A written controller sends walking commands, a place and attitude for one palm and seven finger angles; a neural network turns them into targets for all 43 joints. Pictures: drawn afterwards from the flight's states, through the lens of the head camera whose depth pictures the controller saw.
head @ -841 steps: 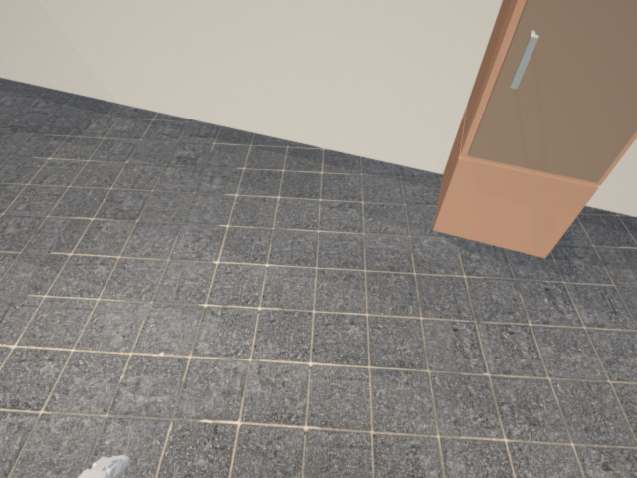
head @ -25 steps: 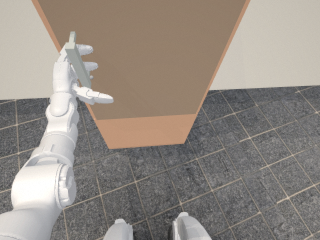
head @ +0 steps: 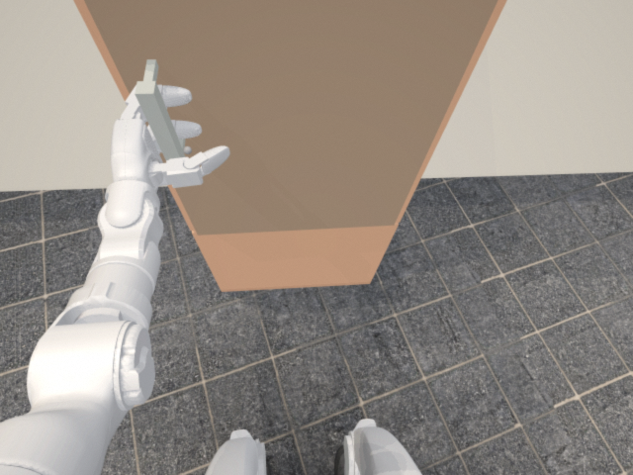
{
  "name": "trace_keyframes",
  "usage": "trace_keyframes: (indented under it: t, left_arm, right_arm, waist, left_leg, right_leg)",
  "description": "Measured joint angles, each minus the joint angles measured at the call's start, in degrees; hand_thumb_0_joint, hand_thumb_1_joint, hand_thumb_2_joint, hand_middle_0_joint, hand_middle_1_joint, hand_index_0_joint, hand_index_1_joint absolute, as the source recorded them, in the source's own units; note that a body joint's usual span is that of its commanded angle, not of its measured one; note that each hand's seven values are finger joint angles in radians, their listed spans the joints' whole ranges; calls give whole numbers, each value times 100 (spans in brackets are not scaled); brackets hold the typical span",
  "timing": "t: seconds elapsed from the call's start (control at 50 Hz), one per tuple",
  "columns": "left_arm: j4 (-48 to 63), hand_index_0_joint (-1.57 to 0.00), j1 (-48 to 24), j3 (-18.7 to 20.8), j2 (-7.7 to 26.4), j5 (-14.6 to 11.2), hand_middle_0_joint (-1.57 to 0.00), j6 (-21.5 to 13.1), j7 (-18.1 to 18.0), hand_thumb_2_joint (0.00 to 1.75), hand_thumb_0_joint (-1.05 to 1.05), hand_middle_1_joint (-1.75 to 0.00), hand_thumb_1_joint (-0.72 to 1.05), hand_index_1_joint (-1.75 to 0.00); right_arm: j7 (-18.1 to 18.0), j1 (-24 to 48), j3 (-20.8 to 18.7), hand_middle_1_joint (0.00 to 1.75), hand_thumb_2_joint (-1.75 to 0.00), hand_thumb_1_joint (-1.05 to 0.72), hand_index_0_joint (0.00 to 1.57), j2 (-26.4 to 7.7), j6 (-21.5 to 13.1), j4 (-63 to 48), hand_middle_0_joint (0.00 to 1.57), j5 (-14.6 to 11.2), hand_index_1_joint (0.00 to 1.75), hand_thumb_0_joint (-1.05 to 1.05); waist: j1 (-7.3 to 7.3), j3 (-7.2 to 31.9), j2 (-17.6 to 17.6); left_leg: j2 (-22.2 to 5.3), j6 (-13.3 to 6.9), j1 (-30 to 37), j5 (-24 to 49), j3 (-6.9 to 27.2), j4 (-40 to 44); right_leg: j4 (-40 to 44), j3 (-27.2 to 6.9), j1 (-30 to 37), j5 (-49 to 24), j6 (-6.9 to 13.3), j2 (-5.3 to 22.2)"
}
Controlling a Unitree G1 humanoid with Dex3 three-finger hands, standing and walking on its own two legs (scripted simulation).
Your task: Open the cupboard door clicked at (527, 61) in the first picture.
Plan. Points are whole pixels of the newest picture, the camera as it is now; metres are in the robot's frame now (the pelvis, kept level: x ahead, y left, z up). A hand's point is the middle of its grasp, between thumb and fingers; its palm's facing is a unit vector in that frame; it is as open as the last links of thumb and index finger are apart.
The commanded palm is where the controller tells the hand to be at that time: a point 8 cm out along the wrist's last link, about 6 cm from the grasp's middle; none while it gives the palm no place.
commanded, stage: close the thumb around the handle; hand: left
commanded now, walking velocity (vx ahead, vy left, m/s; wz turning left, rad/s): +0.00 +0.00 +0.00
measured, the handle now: (166, 121) +0.55 +0.16 +0.08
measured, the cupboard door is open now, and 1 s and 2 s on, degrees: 1 19 37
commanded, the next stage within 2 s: pull the door open along its arc in 0.32 s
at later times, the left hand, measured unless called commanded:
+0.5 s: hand (186, 150) +0.50 +0.13 +0.07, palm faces +0.01 -1.00 -0.01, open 5.4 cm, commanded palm +0.46 +0.18 +0.08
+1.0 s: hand (210, 232) +0.38 +0.10 +0.08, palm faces +0.21 -0.97 +0.11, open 5.7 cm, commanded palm +0.33 +0.15 +0.08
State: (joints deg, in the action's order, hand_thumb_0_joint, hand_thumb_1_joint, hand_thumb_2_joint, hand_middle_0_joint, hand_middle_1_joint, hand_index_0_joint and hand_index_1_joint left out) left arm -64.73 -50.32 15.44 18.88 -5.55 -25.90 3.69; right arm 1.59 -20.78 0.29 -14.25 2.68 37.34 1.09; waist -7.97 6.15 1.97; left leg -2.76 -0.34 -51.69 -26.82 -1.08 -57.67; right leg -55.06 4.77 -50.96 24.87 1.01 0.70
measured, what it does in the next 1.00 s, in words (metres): stands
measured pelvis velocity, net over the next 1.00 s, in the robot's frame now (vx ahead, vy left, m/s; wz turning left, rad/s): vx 0.01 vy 0.00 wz -0.02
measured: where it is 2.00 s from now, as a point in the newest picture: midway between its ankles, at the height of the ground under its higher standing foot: outside the picture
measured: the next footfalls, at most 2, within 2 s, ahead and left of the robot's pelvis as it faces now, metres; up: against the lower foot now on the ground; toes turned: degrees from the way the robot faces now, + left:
none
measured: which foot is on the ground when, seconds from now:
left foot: down 0.00-1.00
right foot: down 0.00-1.00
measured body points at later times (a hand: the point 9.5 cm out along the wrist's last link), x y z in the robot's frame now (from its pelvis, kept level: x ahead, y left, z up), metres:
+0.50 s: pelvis +0.00 +0.00 +0.00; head +0.12 +0.01 +0.44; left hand +0.49 +0.19 +0.07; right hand +0.01 -0.26 -0.12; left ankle +0.00 +0.11 -0.67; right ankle +0.01 -0.11 -0.67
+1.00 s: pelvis +0.01 +0.00 +0.02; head +0.08 +0.00 +0.46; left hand +0.36 +0.15 +0.07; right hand +0.14 -0.24 -0.09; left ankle +0.00 +0.11 -0.67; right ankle +0.01 -0.11 -0.67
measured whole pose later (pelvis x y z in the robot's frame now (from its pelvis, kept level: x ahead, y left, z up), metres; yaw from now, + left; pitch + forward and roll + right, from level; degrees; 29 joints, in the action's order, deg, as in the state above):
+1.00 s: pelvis +0.01 +0.00 +0.02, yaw -1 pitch +15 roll +0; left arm -23.0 -12.0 3.0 -1.2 -4.9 -21.2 -14.3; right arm 3.3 -15.5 -0.8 -12.0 1.1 31.2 1.3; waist -2.4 7.4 1.0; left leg -2.4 -0.2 -39.7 -26.0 -3.0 -51.2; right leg -50.2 2.8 -40.4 24.4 0.7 0.6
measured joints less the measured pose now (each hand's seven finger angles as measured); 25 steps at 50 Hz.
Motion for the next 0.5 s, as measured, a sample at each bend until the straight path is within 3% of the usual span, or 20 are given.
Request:
trace_keyframes:
  t: [0.26,0.5]
  left_arm:
    - [-62,-37,-23,77,90,34,-38,4,93,83,1,-133,74,-134]
    - [126,-36,210,172,60,54,-38,37,125,83,1,-135,80,-135]
  right_arm:
    - [-23,-78,20,30,-90,-91,20,-16,-7,12,20,-14,30,1]
    - [-10,-109,0,30,-90,-91,20,-33,33,-15,20,-12,30,1]
  waist:
    - [-54,-9,-22]
    - [-69,30,-10]
  left_leg:
    - [-15,7,12,13,12,16]
    - [-36,-10,114,-5,-59,71]
  right_leg:
    - [30,7,18,-20,11,-20]
    - [87,-68,86,-36,-10,-47]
